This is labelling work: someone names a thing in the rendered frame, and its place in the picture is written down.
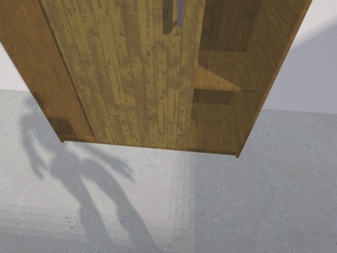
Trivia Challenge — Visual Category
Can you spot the wardrobe door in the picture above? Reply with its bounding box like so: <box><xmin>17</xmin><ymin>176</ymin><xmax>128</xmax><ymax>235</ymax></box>
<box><xmin>0</xmin><ymin>0</ymin><xmax>94</xmax><ymax>137</ymax></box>
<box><xmin>41</xmin><ymin>0</ymin><xmax>205</xmax><ymax>149</ymax></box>

